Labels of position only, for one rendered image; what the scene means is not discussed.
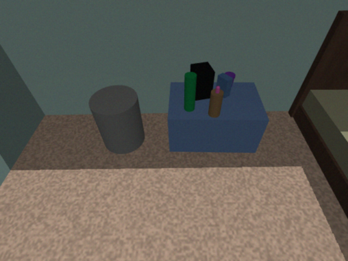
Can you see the bed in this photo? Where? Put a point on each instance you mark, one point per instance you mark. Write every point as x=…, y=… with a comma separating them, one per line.
x=320, y=108

